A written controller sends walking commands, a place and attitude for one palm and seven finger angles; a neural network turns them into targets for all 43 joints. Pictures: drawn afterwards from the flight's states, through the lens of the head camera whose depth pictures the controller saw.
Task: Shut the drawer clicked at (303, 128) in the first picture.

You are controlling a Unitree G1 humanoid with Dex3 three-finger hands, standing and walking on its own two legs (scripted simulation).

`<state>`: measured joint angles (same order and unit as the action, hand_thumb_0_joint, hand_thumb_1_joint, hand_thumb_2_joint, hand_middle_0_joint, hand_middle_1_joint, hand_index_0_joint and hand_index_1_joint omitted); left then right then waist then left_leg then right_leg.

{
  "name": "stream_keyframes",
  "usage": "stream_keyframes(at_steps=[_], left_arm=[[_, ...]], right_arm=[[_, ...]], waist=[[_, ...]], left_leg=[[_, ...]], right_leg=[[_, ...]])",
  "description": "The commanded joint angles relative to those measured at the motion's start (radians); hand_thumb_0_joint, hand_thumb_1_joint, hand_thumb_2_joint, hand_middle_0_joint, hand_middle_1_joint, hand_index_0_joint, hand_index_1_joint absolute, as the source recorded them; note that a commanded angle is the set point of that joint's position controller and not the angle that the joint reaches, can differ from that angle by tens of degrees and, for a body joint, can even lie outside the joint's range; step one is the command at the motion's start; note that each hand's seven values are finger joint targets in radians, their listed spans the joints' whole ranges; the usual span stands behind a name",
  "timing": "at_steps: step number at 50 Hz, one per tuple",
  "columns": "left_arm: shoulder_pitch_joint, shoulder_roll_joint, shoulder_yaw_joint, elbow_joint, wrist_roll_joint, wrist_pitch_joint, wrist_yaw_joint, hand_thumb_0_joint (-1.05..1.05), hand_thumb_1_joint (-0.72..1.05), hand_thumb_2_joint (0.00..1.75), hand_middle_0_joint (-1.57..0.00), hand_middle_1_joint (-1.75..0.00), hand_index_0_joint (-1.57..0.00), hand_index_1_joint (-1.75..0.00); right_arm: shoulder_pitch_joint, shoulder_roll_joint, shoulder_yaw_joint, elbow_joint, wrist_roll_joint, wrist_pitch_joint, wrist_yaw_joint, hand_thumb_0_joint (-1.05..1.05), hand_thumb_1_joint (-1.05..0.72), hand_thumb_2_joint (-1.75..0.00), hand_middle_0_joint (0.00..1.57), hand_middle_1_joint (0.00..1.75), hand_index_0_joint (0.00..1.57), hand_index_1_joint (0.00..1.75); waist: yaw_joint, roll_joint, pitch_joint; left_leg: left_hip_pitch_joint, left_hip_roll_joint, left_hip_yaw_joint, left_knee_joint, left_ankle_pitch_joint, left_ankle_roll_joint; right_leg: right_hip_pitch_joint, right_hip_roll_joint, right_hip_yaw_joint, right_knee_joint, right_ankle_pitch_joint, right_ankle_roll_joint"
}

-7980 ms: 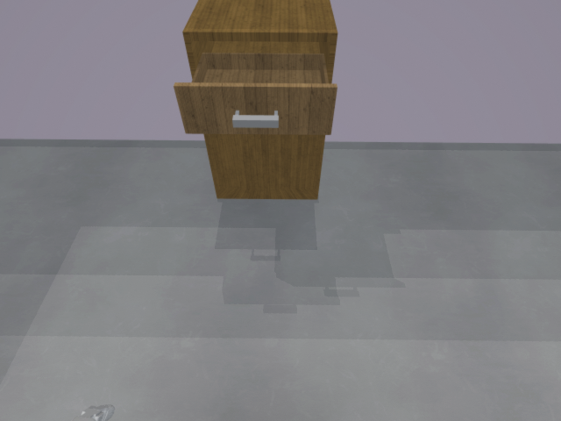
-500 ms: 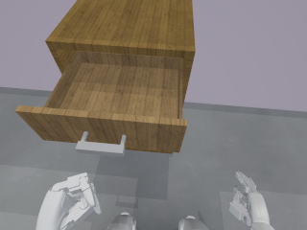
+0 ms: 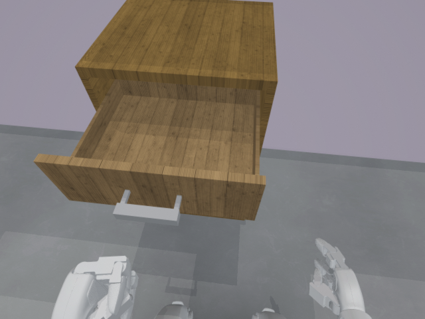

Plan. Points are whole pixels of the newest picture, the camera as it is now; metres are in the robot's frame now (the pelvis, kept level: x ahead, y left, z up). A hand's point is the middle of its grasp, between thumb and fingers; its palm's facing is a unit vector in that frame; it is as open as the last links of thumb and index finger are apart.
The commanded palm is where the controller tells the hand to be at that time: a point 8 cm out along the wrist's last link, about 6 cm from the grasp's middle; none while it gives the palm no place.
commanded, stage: raise the hand and make a fist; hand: left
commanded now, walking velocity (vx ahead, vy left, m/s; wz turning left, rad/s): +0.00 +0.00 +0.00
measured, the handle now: (150, 205) +0.34 +0.16 -0.02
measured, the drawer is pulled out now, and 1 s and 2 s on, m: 0.27 0.27 0.27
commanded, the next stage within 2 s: bring the fist close to the handle in 0.26 s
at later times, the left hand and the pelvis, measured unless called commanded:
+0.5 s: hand (137, 298) +0.15 +0.12 +0.08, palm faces -0.04 -1.00 -0.03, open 3.2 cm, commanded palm +0.12 +0.19 +0.07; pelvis +0.00 -0.01 -0.01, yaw +0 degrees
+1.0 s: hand (154, 276) +0.19 +0.11 +0.02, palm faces -0.07 -1.00 -0.02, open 3.3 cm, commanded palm +0.17 +0.17 +0.02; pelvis -0.01 -0.01 -0.03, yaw -1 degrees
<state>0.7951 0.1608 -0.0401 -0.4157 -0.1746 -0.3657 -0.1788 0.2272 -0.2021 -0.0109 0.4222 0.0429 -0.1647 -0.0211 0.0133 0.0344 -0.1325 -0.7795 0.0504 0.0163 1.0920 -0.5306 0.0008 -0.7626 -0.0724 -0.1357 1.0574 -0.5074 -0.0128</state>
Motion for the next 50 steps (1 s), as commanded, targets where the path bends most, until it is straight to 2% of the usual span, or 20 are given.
stream_keyframes(at_steps=[1, 3, 6, 8, 11, 12, 17, 21, 23, 26, 27, 29, 30, 36, 38, 39, 41, 42, 43, 50], left_arm=[[0.111, 0.072, 0.059, -0.197, 0.002, -0.056, 0.026, 0.0, 0.9, 0.9, -1.4, -1.6, -1.4, -1.6], [0.117, 0.051, 0.039, -0.216, 0.0, -0.061, 0.031, 0.0, 0.9, 0.9, -1.4, -1.6, -1.4, -1.6], [0.115, 0.056, 0.039, -0.229, 0.0, -0.074, 0.04, 0.0, 0.9, 0.9, -1.4, -1.6, -1.4, -1.6], [0.118, 0.033, 0.007, -0.237, 0.0, -0.081, 0.038, 0.0, 0.9, 0.9, -1.4, -1.6, -1.4, -1.6], [0.096, 0.062, 0.031, -0.216, 0.005, -0.083, 0.041, 0.0, 0.9, 0.9, -1.4, -1.6, -1.4, -1.6], [0.085, 0.053, 0.02, -0.218, 0.008, -0.083, 0.04, 0.0, 0.9, 0.9, -1.4, -1.6, -1.4, -1.6], [0.091, 0.055, 0.028, -0.221, 0.006, -0.077, 0.042, 0.0, 0.9, 0.9, -1.4, -1.6, -1.4, -1.6], [0.057, 0.054, 0.038, -0.152, 0.007, -0.075, 0.043, 0.0, 0.9, 0.9, -1.4, -1.6, -1.4, -1.6], [0.039, 0.052, 0.05, -0.119, 0.002, -0.085, 0.034, 0.0, 0.9, 0.9, -1.4, -1.6, -1.4, -1.6], [-0.013, 0.084, 0.086, -0.099, -0.001, -0.109, 0.027, 0.0, 0.9, 0.9, -1.4, -1.6, -1.4, -1.6], [-0.022, 0.054, 0.057, -0.1, -0.007, -0.116, 0.019, 0.0, 0.9, 0.9, -1.4, -1.6, -1.4, -1.6], [-0.05, 0.051, 0.052, -0.102, -0.015, -0.13, 0.013, 0.0, 0.9, 0.9, -1.4, -1.6, -1.4, -1.6], [-0.067, 0.067, 0.068, -0.095, -0.015, -0.133, 0.014, 0.0, 0.9, 0.9, -1.4, -1.6, -1.4, -1.6], [-0.104, 0.068, 0.075, -0.034, -0.004, -0.128, 0.02, 0.0, 0.9, 0.9, -1.4, -1.6, -1.4, -1.6], [-0.109, 0.054, 0.063, -0.023, 0.0, -0.125, 0.023, 0.0, 0.9, 0.9, -1.4, -1.6, -1.4, -1.6], [-0.123, 0.045, 0.052, -0.018, -0.001, -0.123, 0.027, 0.0, 0.9, 0.9, -1.4, -1.6, -1.4, -1.6], [-0.126, 0.064, 0.078, 0.012, 0.009, -0.122, 0.042, 0.0, 0.9, 0.9, -1.4, -1.6, -1.4, -1.6], [-0.136, 0.04, 0.055, 0.014, 0.011, -0.125, 0.043, 0.0, 0.9, 0.9, -1.4, -1.6, -1.4, -1.6], [-0.177, 0.046, 0.049, -0.004, 0.014, -0.132, 0.047, 0.0, 0.9, 0.9, -1.4, -1.6, -1.4, -1.6], [-0.25, 0.032, 0.02, 0.025, 0.034, -0.156, 0.073, 0.0, 0.9, 0.9, -1.4, -1.6, -1.4, -1.6]], right_arm=[[-0.08, -0.103, -0.057, -0.179, 0.003, -0.053, -0.005, 0.0, -0.9, -0.9, 0.2, 0.3, 0.2, 0.3], [-0.075, -0.101, -0.055, -0.188, 0.002, -0.049, -0.003, 0.0, -0.9, -0.9, 0.2, 0.3, 0.2, 0.3], [-0.078, -0.102, -0.056, -0.187, 0.001, -0.051, -0.004, 0.0, -0.9, -0.9, 0.2, 0.3, 0.2, 0.3], [-0.074, -0.104, -0.053, -0.193, 0.001, -0.053, 0.001, 0.0, -0.9, -0.9, 0.2, 0.3, 0.2, 0.3], [-0.078, -0.108, -0.053, -0.186, 0.001, -0.05, -0.005, 0.0, -0.9, -0.9, 0.2, 0.3, 0.2, 0.3], [-0.071, -0.109, -0.051, -0.189, 0.001, -0.049, -0.005, 0.0, -0.9, -0.9, 0.2, 0.3, 0.2, 0.3], [-0.068, -0.106, -0.052, -0.19, 0.003, -0.048, -0.007, 0.0, -0.9, -0.9, 0.2, 0.3, 0.2, 0.3], [-0.071, -0.107, -0.053, -0.177, -0.002, -0.042, -0.014, 0.0, -0.9, -0.9, 0.2, 0.3, 0.2, 0.3], [-0.07, -0.109, -0.054, -0.172, -0.004, -0.04, -0.016, 0.0, -0.9, -0.9, 0.2, 0.3, 0.2, 0.3], [-0.075, -0.113, -0.054, -0.158, -0.005, -0.04, -0.021, 0.0, -0.9, -0.9, 0.2, 0.3, 0.2, 0.3], [-0.074, -0.111, -0.049, -0.159, -0.006, -0.045, -0.02, 0.0, -0.9, -0.9, 0.2, 0.3, 0.2, 0.3], [-0.07, -0.114, -0.049, -0.158, -0.008, -0.051, -0.018, 0.0, -0.9, -0.9, 0.2, 0.3, 0.2, 0.3], [-0.064, -0.117, -0.051, -0.152, -0.008, -0.052, -0.019, 0.0, -0.9, -0.9, 0.2, 0.3, 0.2, 0.3], [-0.073, -0.122, -0.057, -0.138, -0.013, -0.047, -0.019, 0.0, -0.9, -0.9, 0.2, 0.3, 0.2, 0.3], [-0.069, -0.121, -0.057, -0.139, -0.014, -0.042, -0.016, 0.0, -0.9, -0.9, 0.2, 0.3, 0.2, 0.3], [-0.071, -0.12, -0.055, -0.142, -0.015, -0.04, -0.015, 0.0, -0.9, -0.9, 0.2, 0.3, 0.2, 0.3], [-0.076, -0.121, -0.059, -0.133, -0.018, -0.033, -0.017, 0.0, -0.9, -0.9, 0.2, 0.3, 0.2, 0.3], [-0.07, -0.122, -0.055, -0.138, -0.019, -0.031, -0.015, 0.0, -0.9, -0.9, 0.2, 0.3, 0.2, 0.3], [-0.07, -0.125, -0.055, -0.138, -0.021, -0.032, -0.013, 0.0, -0.9, -0.9, 0.2, 0.3, 0.2, 0.3], [-0.063, -0.131, -0.051, -0.135, -0.031, -0.03, -0.005, 0.0, -0.9, -0.9, 0.2, 0.3, 0.2, 0.3]], waist=[[0.005, -0.036, -0.134], [0.003, -0.026, -0.135], [0.003, -0.029, -0.136], [-0.006, -0.027, -0.127], [-0.01, -0.04, -0.098], [-0.016, -0.033, -0.101], [-0.008, -0.029, -0.129], [-0.019, -0.089, -0.108], [-0.021, -0.086, -0.105], [-0.018, -0.065, -0.123], [-0.022, -0.04, -0.131], [-0.025, -0.021, -0.148], [-0.027, -0.027, -0.165], [-0.027, -0.047, -0.193], [-0.025, -0.03, -0.206], [-0.028, -0.041, -0.196], [-0.025, -0.058, -0.197], [-0.03, -0.049, -0.205], [-0.034, -0.024, -0.214], [-0.042, -0.023, -0.256]], left_leg=[[0.065, -0.04, -0.034, -0.171, 0.265, 0.024], [0.065, -0.042, -0.031, -0.171, 0.263, 0.024], [0.062, -0.041, -0.03, -0.165, 0.264, 0.026], [0.058, -0.042, -0.03, -0.164, 0.249, 0.026], [0.034, -0.041, -0.031, -0.159, 0.202, 0.027], [0.038, -0.042, -0.031, -0.159, 0.196, 0.027], [0.045, -0.043, -0.028, -0.155, 0.208, 0.026], [0.011, -0.044, -0.029, -0.134, 0.206, 0.026], [-0.008, -0.047, -0.024, -0.12, 0.19, 0.023], [-0.025, -0.047, -0.021, -0.099, 0.191, 0.023], [-0.018, -0.049, -0.021, -0.098, 0.192, 0.023], [-0.015, -0.048, -0.022, -0.089, 0.199, 0.024], [-0.012, -0.046, -0.025, -0.081, 0.209, 0.024], [-0.042, -0.042, -0.029, -0.059, 0.234, 0.023], [-0.044, -0.044, -0.025, -0.054, 0.243, 0.021], [-0.056, -0.045, -0.028, -0.054, 0.231, 0.021], [-0.067, -0.039, -0.029, -0.045, 0.235, 0.021], [-0.071, -0.043, -0.028, -0.041, 0.23, 0.02], [-0.071, -0.043, -0.029, -0.034, 0.228, 0.02], [-0.096, -0.042, -0.034, 0.001, 0.208, 0.019]], right_leg=[[0.148, 0.056, 0.055, -0.152, 0.211, -0.008], [0.145, 0.055, 0.054, -0.149, 0.211, -0.006], [0.145, 0.057, 0.059, -0.148, 0.211, -0.008], [0.13, 0.056, 0.055, -0.148, 0.197, -0.006], [0.114, 0.057, 0.071, -0.164, 0.138, -0.007], [0.107, 0.057, 0.067, -0.159, 0.133, -0.006], [0.124, 0.056, 0.072, -0.158, 0.147, -0.007], [0.113, 0.056, 0.083, -0.162, 0.155, -0.002], [0.105, 0.051, 0.095, -0.163, 0.137, 0.0], [0.103, 0.05, 0.112, -0.156, 0.123, -0.005], [0.095, 0.049, 0.108, -0.147, 0.129, -0.006], [0.083, 0.049, 0.105, -0.138, 0.14, -0.006], [0.076, 0.051, 0.102, -0.129, 0.153, -0.006], [0.068, 0.052, 0.099, -0.093, 0.191, -0.007], [0.064, 0.05, 0.095, -0.08, 0.208, -0.007], [0.056, 0.05, 0.093, -0.08, 0.195, -0.006], [0.042, 0.055, 0.091, -0.067, 0.195, -0.008], [0.037, 0.053, 0.093, -0.062, 0.193, -0.007], [0.021, 0.052, 0.091, -0.051, 0.19, -0.008], [-0.039, 0.053, 0.088, -0.008, 0.167, -0.01]])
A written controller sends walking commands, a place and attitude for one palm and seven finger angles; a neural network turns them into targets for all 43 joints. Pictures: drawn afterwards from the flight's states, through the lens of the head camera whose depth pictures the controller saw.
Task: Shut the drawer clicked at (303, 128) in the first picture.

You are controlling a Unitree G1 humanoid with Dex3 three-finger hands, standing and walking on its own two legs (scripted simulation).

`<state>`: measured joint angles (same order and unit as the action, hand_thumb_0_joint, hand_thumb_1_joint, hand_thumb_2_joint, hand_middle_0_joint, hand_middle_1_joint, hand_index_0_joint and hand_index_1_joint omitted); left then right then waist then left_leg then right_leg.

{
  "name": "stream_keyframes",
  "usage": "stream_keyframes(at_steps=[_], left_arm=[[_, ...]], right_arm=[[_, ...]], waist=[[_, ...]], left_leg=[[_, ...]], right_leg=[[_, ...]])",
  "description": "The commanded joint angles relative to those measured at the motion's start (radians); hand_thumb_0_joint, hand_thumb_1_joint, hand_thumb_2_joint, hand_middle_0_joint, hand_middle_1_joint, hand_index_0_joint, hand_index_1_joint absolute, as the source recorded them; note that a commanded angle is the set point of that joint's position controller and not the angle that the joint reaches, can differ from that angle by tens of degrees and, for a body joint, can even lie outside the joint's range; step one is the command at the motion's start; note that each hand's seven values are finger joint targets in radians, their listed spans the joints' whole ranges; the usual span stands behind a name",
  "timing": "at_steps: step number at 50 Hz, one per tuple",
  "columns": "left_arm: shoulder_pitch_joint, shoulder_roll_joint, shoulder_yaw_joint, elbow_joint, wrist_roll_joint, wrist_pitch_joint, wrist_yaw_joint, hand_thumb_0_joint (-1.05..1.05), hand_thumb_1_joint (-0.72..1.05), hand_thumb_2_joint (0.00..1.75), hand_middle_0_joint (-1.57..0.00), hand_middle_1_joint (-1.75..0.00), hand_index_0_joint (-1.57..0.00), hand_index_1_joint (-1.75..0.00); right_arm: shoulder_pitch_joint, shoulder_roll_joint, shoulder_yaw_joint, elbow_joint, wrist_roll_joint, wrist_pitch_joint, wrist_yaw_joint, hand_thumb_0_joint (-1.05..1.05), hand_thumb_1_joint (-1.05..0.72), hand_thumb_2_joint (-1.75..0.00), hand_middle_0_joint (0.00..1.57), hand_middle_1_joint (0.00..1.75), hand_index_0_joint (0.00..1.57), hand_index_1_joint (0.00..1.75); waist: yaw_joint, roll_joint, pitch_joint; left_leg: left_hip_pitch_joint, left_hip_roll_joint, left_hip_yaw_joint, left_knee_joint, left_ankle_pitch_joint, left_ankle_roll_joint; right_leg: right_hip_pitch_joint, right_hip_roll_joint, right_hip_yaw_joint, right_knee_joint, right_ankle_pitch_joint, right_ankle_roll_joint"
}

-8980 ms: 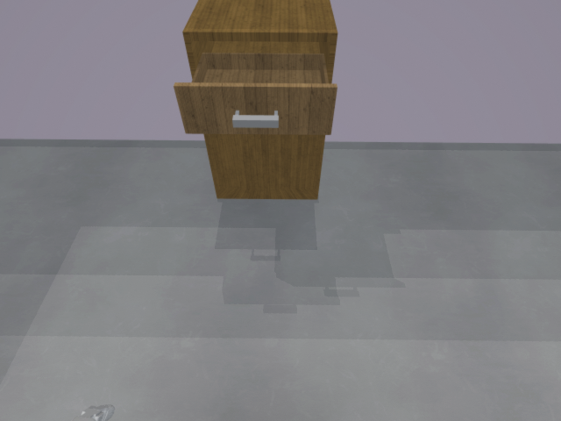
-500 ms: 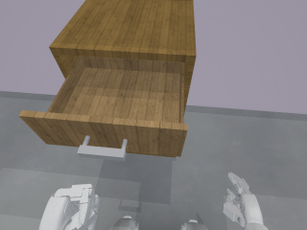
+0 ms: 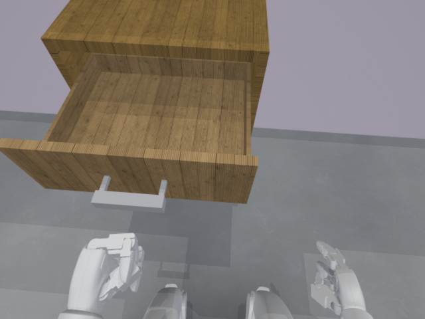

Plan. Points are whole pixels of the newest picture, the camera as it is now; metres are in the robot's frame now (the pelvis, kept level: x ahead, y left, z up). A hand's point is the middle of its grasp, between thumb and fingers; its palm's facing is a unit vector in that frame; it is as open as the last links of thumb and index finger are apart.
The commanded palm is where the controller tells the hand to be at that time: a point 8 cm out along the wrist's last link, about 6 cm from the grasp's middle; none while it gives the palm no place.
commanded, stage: bring the fist close to the handle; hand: left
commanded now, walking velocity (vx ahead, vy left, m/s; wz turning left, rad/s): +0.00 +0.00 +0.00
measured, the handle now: (132, 191) +0.34 +0.17 +0.01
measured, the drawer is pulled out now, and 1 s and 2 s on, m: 0.27 0.27 0.18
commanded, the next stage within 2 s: push the drawer shut in 0.76 s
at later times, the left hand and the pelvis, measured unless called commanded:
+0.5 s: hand (147, 247) +0.24 +0.13 +0.01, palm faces -0.07 -1.00 -0.03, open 3.3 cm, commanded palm +0.21 +0.18 +0.02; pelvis +0.00 +0.00 -0.02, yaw +0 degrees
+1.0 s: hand (147, 251) +0.23 +0.12 +0.02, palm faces -0.09 -1.00 -0.03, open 3.3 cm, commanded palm +0.23 +0.18 +0.02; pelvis -0.01 +0.01 -0.02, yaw +0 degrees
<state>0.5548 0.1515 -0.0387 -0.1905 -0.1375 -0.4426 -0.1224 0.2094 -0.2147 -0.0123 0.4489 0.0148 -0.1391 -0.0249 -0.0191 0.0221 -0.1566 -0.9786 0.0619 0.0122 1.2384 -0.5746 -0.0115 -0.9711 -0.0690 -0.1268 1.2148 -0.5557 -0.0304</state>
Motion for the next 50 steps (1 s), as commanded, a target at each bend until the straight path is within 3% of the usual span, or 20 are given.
stream_keyframes(at_steps=[1, 6, 7, 11, 14, 17, 21, 23, 27, 31, 35, 41, 44, 47, 50], left_arm=[[-0.012, 0.057, 0.038, -0.186, 0.001, -0.076, 0.023, 0.0, 0.9, 0.9, -1.4, -1.6, -1.4, -1.6], [-0.056, 0.064, 0.054, -0.141, 0.009, -0.067, 0.036, 0.0, 0.9, 0.9, -1.4, -1.6, -1.4, -1.6], [-0.058, 0.041, 0.035, -0.133, 0.009, -0.066, 0.034, 0.0, 0.9, 0.9, -1.4, -1.6, -1.4, -1.6], [-0.158, 0.057, 0.035, -0.117, 0.011, -0.078, 0.038, 0.0, 0.9, 0.9, -1.4, -1.6, -1.4, -1.6], [-0.17, 0.053, 0.036, -0.094, 0.009, -0.08, 0.036, 0.0, 0.9, 0.9, -1.4, -1.6, -1.4, -1.6], [-0.217, 0.055, 0.043, -0.052, 0.01, -0.072, 0.04, 0.0, 0.9, 0.9, -1.4, -1.6, -1.4, -1.6], [-0.19, 0.088, 0.083, -0.1, -0.006, -0.066, 0.038, 0.0, 0.9, 0.9, -1.4, -1.6, -1.4, -1.6], [-0.15, 0.072, 0.07, -0.133, -0.015, -0.06, 0.034, 0.0, 0.9, 0.9, -1.4, -1.6, -1.4, -1.6], [-0.114, 0.033, 0.026, -0.1, -0.007, -0.048, 0.034, 0.0, 0.9, 0.9, -1.4, -1.6, -1.4, -1.6], [-0.167, 0.061, 0.049, -0.064, 0.002, -0.07, 0.038, 0.0, 0.9, 0.9, -1.4, -1.6, -1.4, -1.6], [-0.189, 0.06, 0.04, -0.115, -0.001, -0.106, 0.034, 0.0, 0.9, 0.9, -1.4, -1.6, -1.4, -1.6], [-0.14, 0.066, 0.044, -0.112, 0.002, -0.081, 0.036, 0.0, 0.9, 0.9, -1.4, -1.6, -1.4, -1.6], [-0.142, 0.053, 0.026, -0.124, 0.003, -0.065, 0.034, 0.0, 0.9, 0.9, -1.4, -1.6, -1.4, -1.6], [-0.241, 0.051, 0.012, -0.107, 0.016, -0.06, 0.048, 0.0, 0.9, 0.9, -1.4, -1.6, -1.4, -1.6], [-0.313, 0.066, 0.03, -0.072, 0.022, -0.062, 0.058, 0.0, 0.9, 0.9, -1.4, -1.6, -1.4, -1.6]], right_arm=[[-0.047, -0.118, -0.051, -0.157, -0.004, -0.051, -0.001, 0.0, -0.9, -0.9, 0.2, 0.3, 0.2, 0.3], [-0.046, -0.123, -0.05, -0.153, -0.006, -0.036, 0.001, 0.0, -0.9, -0.9, 0.2, 0.3, 0.2, 0.3], [-0.041, -0.123, -0.047, -0.158, -0.006, -0.035, 0.003, 0.0, -0.9, -0.9, 0.2, 0.3, 0.2, 0.3], [-0.038, -0.132, -0.043, -0.146, -0.01, -0.036, 0.002, 0.0, -0.9, -0.9, 0.2, 0.3, 0.2, 0.3], [-0.034, -0.134, -0.043, -0.145, -0.012, -0.036, 0.007, 0.0, -0.9, -0.9, 0.2, 0.3, 0.2, 0.3], [-0.032, -0.138, -0.04, -0.136, -0.014, -0.028, 0.008, 0.0, -0.9, -0.9, 0.2, 0.3, 0.2, 0.3], [-0.035, -0.136, -0.046, -0.145, -0.01, -0.023, 0.012, 0.0, -0.9, -0.9, 0.2, 0.3, 0.2, 0.3], [-0.028, -0.131, -0.048, -0.149, -0.006, -0.019, 0.015, 0.0, -0.9, -0.9, 0.2, 0.3, 0.2, 0.3], [-0.034, -0.128, -0.048, -0.145, -0.006, -0.012, 0.017, 0.0, -0.9, -0.9, 0.2, 0.3, 0.2, 0.3], [-0.044, -0.135, -0.046, -0.133, -0.01, -0.012, 0.008, 0.0, -0.9, -0.9, 0.2, 0.3, 0.2, 0.3], [-0.041, -0.134, -0.043, -0.143, -0.012, -0.021, 0.009, 0.0, -0.9, -0.9, 0.2, 0.3, 0.2, 0.3], [-0.035, -0.136, -0.046, -0.147, -0.01, -0.012, 0.011, 0.0, -0.9, -0.9, 0.2, 0.3, 0.2, 0.3], [-0.037, -0.135, -0.045, -0.156, -0.008, -0.006, 0.014, 0.0, -0.9, -0.9, 0.2, 0.3, 0.2, 0.3], [-0.031, -0.14, -0.039, -0.147, -0.012, -0.005, 0.009, 0.0, -0.9, -0.9, 0.2, 0.3, 0.2, 0.3], [-0.032, -0.145, -0.036, -0.139, -0.015, -0.005, 0.005, 0.0, -0.9, -0.9, 0.2, 0.3, 0.2, 0.3]], waist=[[-0.007, -0.023, -0.237], [-0.009, -0.038, -0.248], [-0.01, -0.03, -0.249], [-0.024, -0.039, -0.261], [-0.017, -0.01, -0.288], [-0.024, -0.032, -0.291], [0.01, 0.005, -0.38], [0.011, 0.012, -0.4], [-0.016, -0.022, -0.327], [-0.031, -0.064, -0.259], [-0.015, 0.01, -0.306], [-0.008, 0.002, -0.336], [-0.013, 0.001, -0.323], [-0.041, -0.017, -0.287], [-0.037, -0.014, -0.285]], left_leg=[[0.091, -0.052, -0.03, -0.14, 0.256, 0.032], [0.06, -0.052, -0.029, -0.119, 0.254, 0.031], [0.057, -0.054, -0.028, -0.117, 0.251, 0.03], [0.031, -0.053, -0.032, -0.089, 0.225, 0.033], [0.027, -0.056, -0.028, -0.079, 0.231, 0.03], [-0.002, -0.057, -0.031, -0.063, 0.228, 0.032], [0.038, -0.058, -0.023, -0.073, 0.299, 0.032], [0.072, -0.057, -0.022, -0.087, 0.34, 0.031], [0.05, -0.055, -0.028, -0.087, 0.313, 0.031], [-0.013, -0.056, -0.031, -0.064, 0.223, 0.033], [0.029, -0.057, -0.033, -0.072, 0.241, 0.03], [0.046, -0.056, -0.035, -0.075, 0.292, 0.031], [0.047, -0.057, -0.036, -0.08, 0.281, 0.03], [0.03, -0.054, -0.042, -0.067, 0.239, 0.033], [0.013, -0.056, -0.045, -0.066, 0.207, 0.031]], right_leg=[[0.174, 0.051, 0.083, -0.163, 0.218, 0.006], [0.158, 0.052, 0.085, -0.143, 0.225, 0.006], [0.154, 0.051, 0.086, -0.141, 0.221, 0.006], [0.12, 0.051, 0.093, -0.129, 0.188, 0.006], [0.11, 0.048, 0.092, -0.114, 0.201, 0.005], [0.108, 0.049, 0.096, -0.105, 0.2, 0.005], [0.164, 0.046, 0.099, -0.095, 0.281, 0.002], [0.189, 0.045, 0.089, -0.095, 0.335, 0.004], [0.154, 0.048, 0.079, -0.105, 0.312, 0.009], [0.107, 0.049, 0.094, -0.116, 0.204, 0.009], [0.09, 0.047, 0.082, -0.09, 0.207, 0.001], [0.116, 0.05, 0.079, -0.086, 0.263, 0.002], [0.112, 0.049, 0.074, -0.089, 0.256, 0.004], [0.066, 0.051, 0.073, -0.093, 0.209, 0.006], [0.053, 0.052, 0.076, -0.092, 0.166, 0.004]])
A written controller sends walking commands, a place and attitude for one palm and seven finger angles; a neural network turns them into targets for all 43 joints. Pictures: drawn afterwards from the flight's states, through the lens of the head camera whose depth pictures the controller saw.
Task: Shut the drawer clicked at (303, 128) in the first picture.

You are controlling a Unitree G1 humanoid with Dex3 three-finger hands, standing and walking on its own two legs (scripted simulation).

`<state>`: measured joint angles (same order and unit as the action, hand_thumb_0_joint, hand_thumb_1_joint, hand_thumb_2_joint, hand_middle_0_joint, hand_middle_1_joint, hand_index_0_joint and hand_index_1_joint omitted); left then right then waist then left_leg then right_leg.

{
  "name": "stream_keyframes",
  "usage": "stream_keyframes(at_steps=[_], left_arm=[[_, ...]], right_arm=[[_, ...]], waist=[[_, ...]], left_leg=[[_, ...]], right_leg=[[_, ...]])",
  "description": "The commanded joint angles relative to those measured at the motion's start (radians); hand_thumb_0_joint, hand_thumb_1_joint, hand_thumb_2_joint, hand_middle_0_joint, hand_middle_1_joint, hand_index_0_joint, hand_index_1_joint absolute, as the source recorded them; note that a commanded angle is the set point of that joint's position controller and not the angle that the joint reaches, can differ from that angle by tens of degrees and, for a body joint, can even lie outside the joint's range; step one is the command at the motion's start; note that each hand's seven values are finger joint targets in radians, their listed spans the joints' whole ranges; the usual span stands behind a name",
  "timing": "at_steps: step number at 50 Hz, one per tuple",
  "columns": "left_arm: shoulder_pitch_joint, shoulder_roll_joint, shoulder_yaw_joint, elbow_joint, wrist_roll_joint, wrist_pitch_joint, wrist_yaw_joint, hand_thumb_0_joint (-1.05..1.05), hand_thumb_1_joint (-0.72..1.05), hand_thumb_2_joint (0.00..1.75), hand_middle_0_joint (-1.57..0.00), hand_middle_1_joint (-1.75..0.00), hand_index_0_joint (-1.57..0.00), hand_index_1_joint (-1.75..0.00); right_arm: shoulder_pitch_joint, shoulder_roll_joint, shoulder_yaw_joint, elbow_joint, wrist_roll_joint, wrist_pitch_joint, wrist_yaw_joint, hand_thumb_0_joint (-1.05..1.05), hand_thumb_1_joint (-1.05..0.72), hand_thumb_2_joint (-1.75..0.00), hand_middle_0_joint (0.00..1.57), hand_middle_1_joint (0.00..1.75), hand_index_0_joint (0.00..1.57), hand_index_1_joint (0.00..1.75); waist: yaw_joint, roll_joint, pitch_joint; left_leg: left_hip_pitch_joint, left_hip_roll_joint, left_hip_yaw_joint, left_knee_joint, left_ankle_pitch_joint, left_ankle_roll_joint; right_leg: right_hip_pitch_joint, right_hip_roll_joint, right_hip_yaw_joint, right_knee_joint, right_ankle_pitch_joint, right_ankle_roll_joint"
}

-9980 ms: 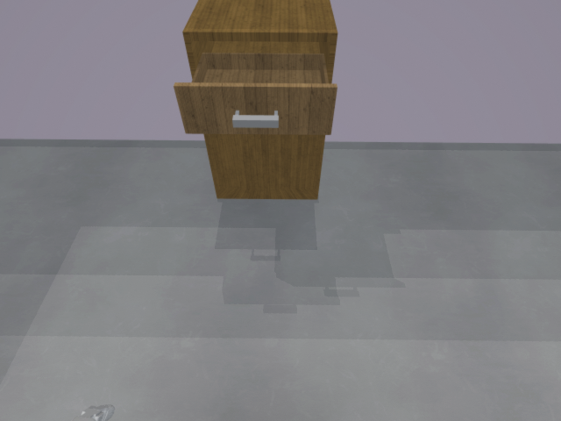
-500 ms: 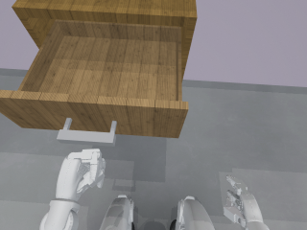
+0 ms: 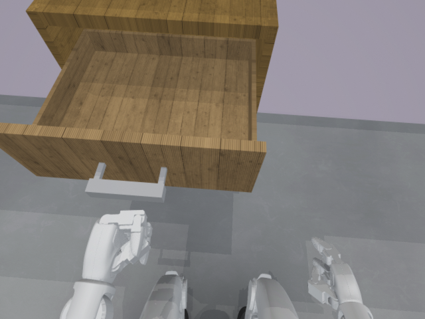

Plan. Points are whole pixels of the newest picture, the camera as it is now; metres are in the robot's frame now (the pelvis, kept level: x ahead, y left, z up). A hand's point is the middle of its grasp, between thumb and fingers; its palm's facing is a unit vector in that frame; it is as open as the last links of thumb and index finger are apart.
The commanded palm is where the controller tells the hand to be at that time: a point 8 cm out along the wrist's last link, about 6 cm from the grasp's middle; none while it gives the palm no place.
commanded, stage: push the drawer shut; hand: left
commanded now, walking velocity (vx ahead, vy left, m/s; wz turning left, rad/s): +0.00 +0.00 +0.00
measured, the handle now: (129, 180) +0.35 +0.17 +0.04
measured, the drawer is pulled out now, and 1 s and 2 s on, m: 0.27 0.18 0.05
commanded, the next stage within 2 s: none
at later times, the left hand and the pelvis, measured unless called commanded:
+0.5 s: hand (152, 207) +0.30 +0.12 +0.03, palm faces -0.10 -0.99 -0.05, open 3.1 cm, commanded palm +0.30 +0.18 +0.04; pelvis -0.01 +0.00 +0.01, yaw +0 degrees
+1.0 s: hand (158, 178) +0.36 +0.12 +0.03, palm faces -0.09 -0.99 -0.05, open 3.2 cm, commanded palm +0.35 +0.18 +0.04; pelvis -0.01 +0.01 +0.01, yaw -1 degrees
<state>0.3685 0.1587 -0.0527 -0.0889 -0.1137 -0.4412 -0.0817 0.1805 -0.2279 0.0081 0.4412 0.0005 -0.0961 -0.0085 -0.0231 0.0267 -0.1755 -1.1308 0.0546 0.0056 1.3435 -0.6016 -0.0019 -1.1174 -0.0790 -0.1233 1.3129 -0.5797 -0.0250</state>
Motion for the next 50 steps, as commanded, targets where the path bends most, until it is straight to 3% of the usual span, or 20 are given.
stream_keyframes(at_steps=[1, 6, 7, 8, 9, 11, 12, 16, 17, 21, 23, 25, 26, 31, 33, 40, 41, 44, 46, 50], left_arm=[[-0.14, 0.067, 0.052, -0.168, -0.001, -0.061, 0.021, 0.0, 0.9, 0.9, -1.4, -1.6, -1.4, -1.6], [-0.227, 0.093, 0.092, -0.117, -0.014, -0.035, 0.022, 0.0, 0.9, 0.9, -1.4, -1.6, -1.4, -1.6], [-0.234, 0.069, 0.071, -0.103, -0.018, -0.026, 0.017, 0.0, 0.9, 0.9, -1.4, -1.6, -1.4, -1.6], [-0.259, 0.093, 0.096, -0.103, -0.025, -0.022, 0.016, 0.0, 0.9, 0.9, -1.4, -1.6, -1.4, -1.6], [-0.254, 0.078, 0.088, -0.106, -0.028, -0.021, 0.012, 0.0, 0.9, 0.9, -1.4, -1.6, -1.4, -1.6], [-0.3, 0.076, 0.078, -0.09, -0.028, -0.018, 0.015, 0.0, 0.9, 0.9, -1.4, -1.6, -1.4, -1.6], [-0.328, 0.055, 0.06, -0.081, -0.03, -0.02, 0.017, 0.0, 0.9, 0.9, -1.4, -1.6, -1.4, -1.6], [-0.447, 0.075, 0.069, -0.027, -0.019, -0.042, 0.032, 0.0, 0.9, 0.9, -1.4, -1.6, -1.4, -1.6], [-0.447, 0.072, 0.073, -0.013, -0.017, -0.049, 0.032, 0.0, 0.9, 0.9, -1.4, -1.6, -1.4, -1.6], [-0.534, 0.087, 0.083, 0.054, -0.012, -0.051, 0.034, 0.0, 0.9, 0.9, -1.4, -1.6, -1.4, -1.6], [-0.564, 0.076, 0.075, 0.052, -0.016, -0.053, 0.03, 0.0, 0.9, 0.9, -1.4, -1.6, -1.4, -1.6], [-0.59, 0.091, 0.096, 0.077, -0.018, -0.049, 0.032, 0.0, 0.9, 0.9, -1.4, -1.6, -1.4, -1.6], [-0.591, 0.086, 0.093, 0.113, -0.016, -0.043, 0.032, 0.0, 0.9, 0.9, -1.4, -1.6, -1.4, -1.6], [-0.683, 0.096, 0.113, 0.146, -0.023, -0.049, 0.031, 0.0, 0.9, 0.9, -1.4, -1.6, -1.4, -1.6], [-0.686, 0.106, 0.136, 0.187, -0.026, -0.05, 0.032, 0.0, 0.9, 0.9, -1.4, -1.6, -1.4, -1.6], [-0.78, 0.089, 0.129, 0.252, -0.023, -0.075, 0.034, 0.0, 0.9, 0.9, -1.4, -1.6, -1.4, -1.6], [-0.783, 0.116, 0.154, 0.273, -0.021, -0.078, 0.037, 0.0, 0.9, 0.9, -1.4, -1.6, -1.4, -1.6], [-0.83, 0.093, 0.127, 0.276, -0.015, -0.089, 0.037, 0.0, 0.9, 0.9, -1.4, -1.6, -1.4, -1.6], [-0.856, 0.122, 0.155, 0.302, -0.013, -0.092, 0.044, 0.0, 0.9, 0.9, -1.4, -1.6, -1.4, -1.6], [-0.935, 0.118, 0.156, 0.339, -0.013, -0.101, 0.045, 0.0, 0.9, 0.9, -1.4, -1.6, -1.4, -1.6]], right_arm=[[-0.004, -0.134, -0.055, -0.132, -0.001, -0.048, -0.011, 0.0, -0.9, -0.9, 0.2, 0.3, 0.2, 0.3], [0.004, -0.14, -0.053, -0.118, 0.003, -0.041, -0.012, 0.0, -0.9, -0.9, 0.2, 0.3, 0.2, 0.3], [0.003, -0.137, -0.052, -0.119, 0.004, -0.039, -0.01, 0.0, -0.9, -0.9, 0.2, 0.3, 0.2, 0.3], [0.008, -0.14, -0.053, -0.11, 0.006, -0.037, -0.01, 0.0, -0.9, -0.9, 0.2, 0.3, 0.2, 0.3], [0.006, -0.139, -0.054, -0.111, 0.006, -0.037, -0.009, 0.0, -0.9, -0.9, 0.2, 0.3, 0.2, 0.3], [0.006, -0.143, -0.052, -0.101, 0.007, -0.037, -0.01, 0.0, -0.9, -0.9, 0.2, 0.3, 0.2, 0.3], [0.006, -0.141, -0.051, -0.091, 0.005, -0.038, -0.009, 0.0, -0.9, -0.9, 0.2, 0.3, 0.2, 0.3], [0.01, -0.149, -0.051, -0.062, 0.001, -0.043, -0.013, 0.0, -0.9, -0.9, 0.2, 0.3, 0.2, 0.3], [0.011, -0.15, -0.054, -0.057, 0.0, -0.043, -0.013, 0.0, -0.9, -0.9, 0.2, 0.3, 0.2, 0.3], [0.013, -0.155, -0.054, -0.036, 0.002, -0.037, -0.01, 0.0, -0.9, -0.9, 0.2, 0.3, 0.2, 0.3], [0.009, -0.154, -0.054, -0.035, 0.002, -0.034, -0.007, 0.0, -0.9, -0.9, 0.2, 0.3, 0.2, 0.3], [0.011, -0.156, -0.054, -0.029, 0.003, -0.028, -0.007, 0.0, -0.9, -0.9, 0.2, 0.3, 0.2, 0.3], [0.018, -0.158, -0.054, -0.025, 0.003, -0.023, -0.007, 0.0, -0.9, -0.9, 0.2, 0.3, 0.2, 0.3], [0.022, -0.158, -0.054, -0.014, 0.004, -0.011, -0.003, 0.0, -0.9, -0.9, 0.2, 0.3, 0.2, 0.3], [0.024, -0.158, -0.054, -0.011, 0.005, -0.005, -0.001, 0.0, -0.9, -0.9, 0.2, 0.3, 0.2, 0.3], [0.038, -0.155, -0.055, 0.007, 0.002, 0.006, 0.004, 0.0, -0.9, -0.9, 0.2, 0.3, 0.2, 0.3], [0.041, -0.161, -0.057, 0.009, 0.002, 0.007, 0.003, 0.0, -0.9, -0.9, 0.2, 0.3, 0.2, 0.3], [0.049, -0.16, -0.059, 0.016, 0.001, 0.014, 0.008, 0.0, -0.9, -0.9, 0.2, 0.3, 0.2, 0.3], [0.057, -0.165, -0.059, 0.021, 0.0, 0.018, 0.007, 0.0, -0.9, -0.9, 0.2, 0.3, 0.2, 0.3], [0.063, -0.162, -0.059, 0.038, -0.001, 0.025, 0.006, 0.0, -0.9, -0.9, 0.2, 0.3, 0.2, 0.3]], waist=[[-0.028, -0.011, -0.271], [-0.021, -0.023, -0.328], [-0.022, -0.005, -0.326], [-0.02, -0.006, -0.338], [-0.017, -0.003, -0.349], [-0.032, 0.001, -0.331], [-0.042, -0.01, -0.326], [-0.053, -0.02, -0.303], [-0.048, -0.022, -0.328], [-0.054, -0.022, -0.318], [-0.046, 0.013, -0.35], [-0.042, 0.003, -0.362], [-0.053, -0.03, -0.354], [-0.046, 0.009, -0.382], [-0.044, -0.015, -0.368], [-0.052, 0.001, -0.372], [-0.052, -0.006, -0.369], [-0.058, 0.007, -0.387], [-0.06, -0.007, -0.385], [-0.073, -0.003, -0.391]], left_leg=[[0.166, -0.049, -0.036, -0.173, 0.237, 0.023], [0.183, -0.051, -0.029, -0.184, 0.259, 0.025], [0.187, -0.053, -0.024, -0.19, 0.264, 0.025], [0.193, -0.051, -0.025, -0.192, 0.276, 0.024], [0.207, -0.052, -0.027, -0.199, 0.292, 0.023], [0.213, -0.049, -0.03, -0.199, 0.295, 0.024], [0.218, -0.048, -0.03, -0.2, 0.285, 0.025], [0.204, -0.047, -0.039, -0.201, 0.256, 0.026], [0.219, -0.047, -0.037, -0.202, 0.266, 0.026], [0.214, -0.048, -0.037, -0.21, 0.252, 0.027], [0.24, -0.049, -0.036, -0.218, 0.262, 0.025], [0.242, -0.049, -0.034, -0.223, 0.267, 0.024], [0.235, -0.047, -0.039, -0.224, 0.272, 0.027], [0.258, -0.048, -0.034, -0.234, 0.29, 0.023], [0.253, -0.047, -0.031, -0.24, 0.289, 0.021], [0.268, -0.046, -0.029, -0.244, 0.308, 0.019], [0.264, -0.043, -0.033, -0.243, 0.314, 0.019], [0.285, -0.044, -0.034, -0.245, 0.321, 0.017], [0.272, -0.044, -0.035, -0.242, 0.325, 0.019], [0.263, -0.046, -0.028, -0.237, 0.308, 0.019]], right_leg=[[0.203, 0.06, 0.073, -0.191, 0.189, -0.003], [0.257, 0.059, 0.082, -0.208, 0.221, -0.001], [0.268, 0.057, 0.085, -0.215, 0.233, 0.0], [0.28, 0.057, 0.085, -0.215, 0.251, 0.0], [0.287, 0.056, 0.08, -0.212, 0.267, 0.0], [0.264, 0.056, 0.074, -0.214, 0.265, 0.0], [0.255, 0.056, 0.073, -0.22, 0.258, 0.003], [0.229, 0.056, 0.072, -0.222, 0.214, 0.001], [0.233, 0.056, 0.073, -0.219, 0.225, 0.002], [0.231, 0.054, 0.077, -0.228, 0.209, 0.001], [0.236, 0.052, 0.076, -0.227, 0.22, 0.0], [0.254, 0.052, 0.078, -0.23, 0.228, 0.0], [0.251, 0.055, 0.075, -0.231, 0.231, 0.003], [0.266, 0.055, 0.078, -0.232, 0.251, 0.001], [0.278, 0.056, 0.079, -0.24, 0.257, 0.003], [0.276, 0.056, 0.078, -0.238, 0.281, 0.002], [0.266, 0.058, 0.077, -0.233, 0.282, 0.0], [0.262, 0.057, 0.077, -0.231, 0.29, 0.001], [0.265, 0.059, 0.078, -0.229, 0.293, 0.001], [0.271, 0.059, 0.087, -0.236, 0.291, 0.005]])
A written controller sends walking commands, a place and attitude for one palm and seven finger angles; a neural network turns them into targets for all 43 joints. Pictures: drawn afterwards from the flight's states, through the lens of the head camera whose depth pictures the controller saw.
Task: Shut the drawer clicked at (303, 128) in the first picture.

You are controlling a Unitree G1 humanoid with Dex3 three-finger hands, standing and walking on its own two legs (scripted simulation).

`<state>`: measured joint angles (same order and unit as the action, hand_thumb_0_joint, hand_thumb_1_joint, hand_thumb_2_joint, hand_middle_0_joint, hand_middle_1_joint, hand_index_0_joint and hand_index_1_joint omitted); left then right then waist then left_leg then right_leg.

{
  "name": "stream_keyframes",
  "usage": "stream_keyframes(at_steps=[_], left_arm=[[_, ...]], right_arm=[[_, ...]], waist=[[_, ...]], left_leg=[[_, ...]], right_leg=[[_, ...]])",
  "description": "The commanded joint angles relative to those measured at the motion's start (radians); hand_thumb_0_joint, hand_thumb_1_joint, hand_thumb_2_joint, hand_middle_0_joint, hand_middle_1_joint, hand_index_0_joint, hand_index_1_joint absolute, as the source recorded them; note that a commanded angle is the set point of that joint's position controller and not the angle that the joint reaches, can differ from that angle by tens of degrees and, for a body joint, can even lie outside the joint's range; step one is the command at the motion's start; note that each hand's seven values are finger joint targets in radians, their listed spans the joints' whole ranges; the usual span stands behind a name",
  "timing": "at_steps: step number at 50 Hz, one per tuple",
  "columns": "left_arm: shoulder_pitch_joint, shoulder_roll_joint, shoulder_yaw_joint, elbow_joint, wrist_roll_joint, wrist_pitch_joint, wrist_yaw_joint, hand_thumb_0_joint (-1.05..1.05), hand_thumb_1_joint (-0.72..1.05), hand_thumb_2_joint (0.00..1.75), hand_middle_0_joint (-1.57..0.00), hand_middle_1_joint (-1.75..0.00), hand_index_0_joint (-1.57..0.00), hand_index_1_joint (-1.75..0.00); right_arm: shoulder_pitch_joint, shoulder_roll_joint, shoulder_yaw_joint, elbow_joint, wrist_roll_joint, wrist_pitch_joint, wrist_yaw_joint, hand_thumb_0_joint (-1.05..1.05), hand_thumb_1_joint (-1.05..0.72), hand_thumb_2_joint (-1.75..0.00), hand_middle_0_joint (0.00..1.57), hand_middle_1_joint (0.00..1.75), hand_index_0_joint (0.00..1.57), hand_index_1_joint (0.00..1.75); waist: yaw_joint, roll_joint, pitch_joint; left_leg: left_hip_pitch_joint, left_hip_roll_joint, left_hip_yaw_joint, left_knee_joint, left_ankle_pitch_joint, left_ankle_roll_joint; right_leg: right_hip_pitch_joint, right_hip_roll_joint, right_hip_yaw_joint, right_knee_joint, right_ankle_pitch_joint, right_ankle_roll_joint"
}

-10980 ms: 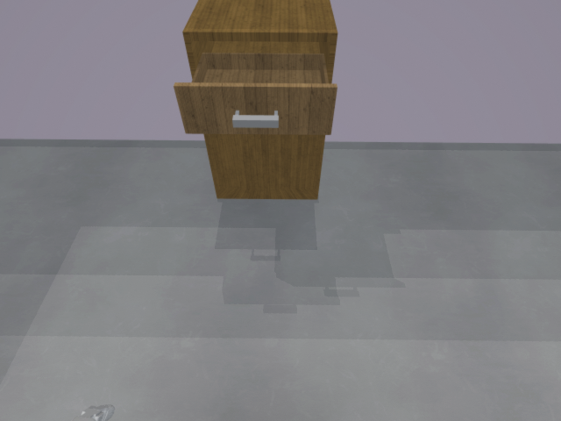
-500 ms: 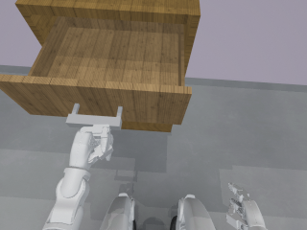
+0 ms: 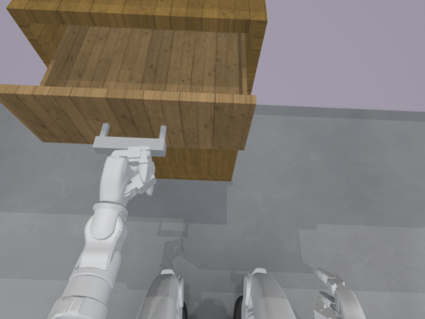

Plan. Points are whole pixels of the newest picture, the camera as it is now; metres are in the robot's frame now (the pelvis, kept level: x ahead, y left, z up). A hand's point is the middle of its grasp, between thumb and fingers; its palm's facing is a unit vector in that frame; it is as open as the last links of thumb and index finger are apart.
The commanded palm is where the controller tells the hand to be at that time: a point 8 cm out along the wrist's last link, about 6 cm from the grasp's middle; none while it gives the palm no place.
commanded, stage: push the drawer shut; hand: left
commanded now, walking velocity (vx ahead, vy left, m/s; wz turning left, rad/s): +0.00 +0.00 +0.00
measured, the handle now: (132, 137) +0.44 +0.16 +0.02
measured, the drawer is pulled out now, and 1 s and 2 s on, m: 0.18 0.05 0.00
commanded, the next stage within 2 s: pull the fist back off the drawer in 1.66 s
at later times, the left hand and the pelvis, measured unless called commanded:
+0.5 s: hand (157, 145) +0.43 +0.11 +0.02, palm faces -0.05 -1.00 -0.06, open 3.3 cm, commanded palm +0.42 +0.17 +0.03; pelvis -0.01 +0.00 +0.00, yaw -1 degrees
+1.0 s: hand (160, 115) +0.50 +0.11 +0.02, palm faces -0.05 -1.00 -0.06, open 3.2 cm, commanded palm +0.48 +0.17 +0.03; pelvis -0.01 +0.00 -0.01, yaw -2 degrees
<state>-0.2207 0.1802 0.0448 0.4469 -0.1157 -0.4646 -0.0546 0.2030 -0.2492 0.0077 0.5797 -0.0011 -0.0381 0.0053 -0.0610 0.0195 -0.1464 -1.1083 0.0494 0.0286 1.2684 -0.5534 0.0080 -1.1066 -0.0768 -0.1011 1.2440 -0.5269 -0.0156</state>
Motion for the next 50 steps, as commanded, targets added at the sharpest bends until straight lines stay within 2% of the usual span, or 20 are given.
stream_keyframes(at_steps=[1, 3, 7, 10, 12, 14, 21, 22, 23, 24, 26, 28, 31, 32, 34, 36, 40, 43, 47, 50], left_arm=[[-0.36, 0.113, 0.07, -0.173, -0.006, -0.077, 0.019, 0.0, 0.9, 0.9, -1.4, -1.6, -1.4, -1.6], [-0.41, 0.104, 0.063, -0.158, -0.002, -0.084, 0.021, 0.0, 0.9, 0.9, -1.4, -1.6, -1.4, -1.6], [-0.497, 0.124, 0.087, -0.097, 0.0, -0.089, 0.023, 0.0, 0.9, 0.9, -1.4, -1.6, -1.4, -1.6], [-0.509, 0.134, 0.105, -0.071, -0.003, -0.092, 0.021, 0.0, 0.9, 0.9, -1.4, -1.6, -1.4, -1.6], [-0.548, 0.128, 0.098, -0.048, -0.001, -0.092, 0.021, 0.0, 0.9, 0.9, -1.4, -1.6, -1.4, -1.6], [-0.558, 0.16, 0.136, -0.01, -0.003, -0.092, 0.023, 0.0, 0.9, 0.9, -1.4, -1.6, -1.4, -1.6], [-0.669, 0.196, 0.173, 0.081, 0.006, -0.12, 0.02, 0.0, 0.9, 0.9, -1.4, -1.6, -1.4, -1.6], [-0.696, 0.199, 0.175, 0.093, 0.008, -0.122, 0.018, 0.0, 0.9, 0.9, -1.4, -1.6, -1.4, -1.6], [-0.705, 0.212, 0.186, 0.107, 0.011, -0.125, 0.018, 0.0, 0.9, 0.9, -1.4, -1.6, -1.4, -1.6], [-0.735, 0.19, 0.166, 0.109, 0.012, -0.128, 0.016, 0.0, 0.9, 0.9, -1.4, -1.6, -1.4, -1.6], [-0.756, 0.23, 0.196, 0.152, 0.018, -0.128, 0.016, 0.0, 0.9, 0.9, -1.4, -1.6, -1.4, -1.6], [-0.791, 0.204, 0.18, 0.172, 0.02, -0.132, 0.013, 0.0, 0.9, 0.9, -1.4, -1.6, -1.4, -1.6], [-0.849, 0.262, 0.222, 0.212, 0.026, -0.14, 0.016, 0.0, 0.9, 0.9, -1.4, -1.6, -1.4, -1.6], [-0.85, 0.247, 0.219, 0.243, 0.029, -0.139, 0.014, 0.0, 0.9, 0.9, -1.4, -1.6, -1.4, -1.6], [-0.908, 0.282, 0.239, 0.289, 0.034, -0.142, 0.013, 0.0, 0.9, 0.9, -1.4, -1.6, -1.4, -1.6], [-0.945, 0.292, 0.246, 0.284, 0.038, -0.155, 0.01, 0.0, 0.9, 0.9, -1.4, -1.6, -1.4, -1.6], [-0.978, 0.301, 0.26, 0.33, 0.04, -0.152, 0.003, 0.0, 0.9, 0.9, -1.4, -1.6, -1.4, -1.6], [-1.024, 0.347, 0.293, 0.403, 0.045, -0.143, 0.001, 0.0, 0.9, 0.9, -1.4, -1.6, -1.4, -1.6], [-1.062, 0.386, 0.318, 0.409, 0.057, -0.145, -0.008, 0.0, 0.9, 0.9, -1.4, -1.6, -1.4, -1.6], [-1.093, 0.386, 0.316, 0.423, 0.057, -0.141, -0.011, 0.0, 0.9, 0.9, -1.4, -1.6, -1.4, -1.6]], right_arm=[[0.046, -0.144, -0.058, -0.098, 0.001, -0.032, -0.01, 0.0, -0.9, -0.9, 0.2, 0.3, 0.2, 0.3], [0.046, -0.142, -0.058, -0.092, 0.001, -0.03, -0.01, 0.0, -0.9, -0.9, 0.2, 0.3, 0.2, 0.3], [0.065, -0.147, -0.059, -0.075, -0.001, -0.028, -0.013, 0.0, -0.9, -0.9, 0.2, 0.3, 0.2, 0.3], [0.072, -0.145, -0.059, -0.073, -0.001, -0.027, -0.012, 0.0, -0.9, -0.9, 0.2, 0.3, 0.2, 0.3], [0.082, -0.144, -0.058, -0.067, -0.002, -0.023, -0.01, 0.0, -0.9, -0.9, 0.2, 0.3, 0.2, 0.3], [0.092, -0.147, -0.06, -0.062, -0.002, -0.019, -0.01, 0.0, -0.9, -0.9, 0.2, 0.3, 0.2, 0.3], [0.119, -0.147, -0.059, -0.05, -0.007, -0.015, -0.007, 0.0, -0.9, -0.9, 0.2, 0.3, 0.2, 0.3], [0.125, -0.147, -0.058, -0.044, -0.007, -0.014, -0.007, 0.0, -0.9, -0.9, 0.2, 0.3, 0.2, 0.3], [0.129, -0.147, -0.058, -0.042, -0.007, -0.011, -0.007, 0.0, -0.9, -0.9, 0.2, 0.3, 0.2, 0.3], [0.135, -0.145, -0.058, -0.038, -0.009, -0.01, -0.005, 0.0, -0.9, -0.9, 0.2, 0.3, 0.2, 0.3], [0.147, -0.154, -0.059, -0.032, -0.01, -0.007, -0.006, 0.0, -0.9, -0.9, 0.2, 0.3, 0.2, 0.3], [0.154, -0.151, -0.061, -0.026, -0.012, -0.003, -0.003, 0.0, -0.9, -0.9, 0.2, 0.3, 0.2, 0.3], [0.171, -0.159, -0.059, -0.02, -0.017, 0.002, -0.004, 0.0, -0.9, -0.9, 0.2, 0.3, 0.2, 0.3], [0.174, -0.155, -0.059, -0.02, -0.018, 0.005, -0.003, 0.0, -0.9, -0.9, 0.2, 0.3, 0.2, 0.3], [0.181, -0.159, -0.055, -0.009, -0.019, 0.009, -0.004, 0.0, -0.9, -0.9, 0.2, 0.3, 0.2, 0.3], [0.193, -0.159, -0.056, -0.014, -0.023, 0.009, -0.004, 0.0, -0.9, -0.9, 0.2, 0.3, 0.2, 0.3], [0.212, -0.161, -0.056, -0.007, -0.028, 0.021, 0.004, 0.0, -0.9, -0.9, 0.2, 0.3, 0.2, 0.3], [0.23, -0.168, -0.051, -0.001, -0.031, 0.032, 0.004, 0.0, -0.9, -0.9, 0.2, 0.3, 0.2, 0.3], [0.253, -0.17, -0.048, -0.008, -0.037, 0.041, 0.006, 0.0, -0.9, -0.9, 0.2, 0.3, 0.2, 0.3], [0.258, -0.17, -0.047, -0.005, -0.039, 0.052, 0.011, 0.0, -0.9, -0.9, 0.2, 0.3, 0.2, 0.3]], waist=[[-0.04, -0.014, -0.408], [-0.042, 0.023, -0.419], [-0.057, 0.011, -0.442], [-0.045, 0.021, -0.471], [-0.056, 0.045, -0.474], [-0.058, -0.001, -0.467], [-0.068, 0.002, -0.474], [-0.077, 0.012, -0.479], [-0.07, 0.032, -0.473], [-0.083, 0.029, -0.483], [-0.083, 0.025, -0.468], [-0.091, 0.052, -0.482], [-0.097, 0.032, -0.489], [-0.099, 0.022, -0.496], [-0.113, 0.02, -0.466], [-0.105, 0.068, -0.505], [-0.115, 0.071, -0.54], [-0.135, 0.028, -0.494], [-0.129, 0.076, -0.56], [-0.141, 0.092, -0.543]], left_leg=[[0.227, -0.039, -0.055, -0.162, 0.254, 0.011], [0.238, -0.041, -0.053, -0.163, 0.239, 0.008], [0.237, -0.041, -0.054, -0.159, 0.238, 0.011], [0.245, -0.042, -0.052, -0.164, 0.261, 0.007], [0.252, -0.042, -0.05, -0.159, 0.282, 0.008], [0.229, -0.041, -0.047, -0.158, 0.273, 0.009], [0.184, -0.044, -0.037, -0.151, 0.243, 0.014], [0.194, -0.043, -0.035, -0.151, 0.252, 0.014], [0.194, -0.044, -0.037, -0.153, 0.256, 0.01], [0.207, -0.043, -0.039, -0.151, 0.267, 0.012], [0.199, -0.042, -0.043, -0.15, 0.262, 0.012], [0.223, -0.041, -0.042, -0.148, 0.272, 0.011], [0.193, -0.042, -0.043, -0.143, 0.261, 0.015], [0.187, -0.045, -0.041, -0.141, 0.255, 0.015], [0.164, -0.042, -0.042, -0.138, 0.225, 0.017], [0.19, -0.043, -0.046, -0.135, 0.247, 0.017], [0.214, -0.04, -0.048, -0.126, 0.288, 0.016], [0.152, -0.038, -0.048, -0.118, 0.256, 0.022], [0.185, -0.039, -0.05, -0.11, 0.299, 0.022], [0.201, -0.032, -0.057, -0.108, 0.314, 0.02]], right_leg=[[0.256, 0.059, 0.063, -0.165, 0.231, -0.005], [0.239, 0.058, 0.066, -0.167, 0.213, -0.005], [0.239, 0.061, 0.069, -0.169, 0.216, -0.002], [0.263, 0.06, 0.071, -0.167, 0.241, -0.004], [0.254, 0.062, 0.069, -0.163, 0.264, -0.004], [0.275, 0.063, 0.074, -0.171, 0.265, -0.001], [0.289, 0.066, 0.09, -0.175, 0.248, 0.001], [0.281, 0.066, 0.089, -0.175, 0.26, 0.002], [0.277, 0.066, 0.089, -0.172, 0.26, -0.001], [0.272, 0.067, 0.085, -0.17, 0.27, 0.0], [0.258, 0.07, 0.081, -0.167, 0.259, -0.002], [0.234, 0.069, 0.08, -0.168, 0.261, -0.001], [0.251, 0.072, 0.084, -0.165, 0.257, 0.0], [0.254, 0.073, 0.086, -0.168, 0.253, 0.002], [0.233, 0.073, 0.088, -0.173, 0.222, 0.003], [0.225, 0.075, 0.088, -0.159, 0.232, -0.001], [0.222, 0.079, 0.083, -0.157, 0.266, 0.0], [0.218, 0.082, 0.087, -0.161, 0.247, 0.004], [0.226, 0.088, 0.086, -0.148, 0.28, 0.001], [0.192, 0.088, 0.078, -0.147, 0.281, 0.001]])
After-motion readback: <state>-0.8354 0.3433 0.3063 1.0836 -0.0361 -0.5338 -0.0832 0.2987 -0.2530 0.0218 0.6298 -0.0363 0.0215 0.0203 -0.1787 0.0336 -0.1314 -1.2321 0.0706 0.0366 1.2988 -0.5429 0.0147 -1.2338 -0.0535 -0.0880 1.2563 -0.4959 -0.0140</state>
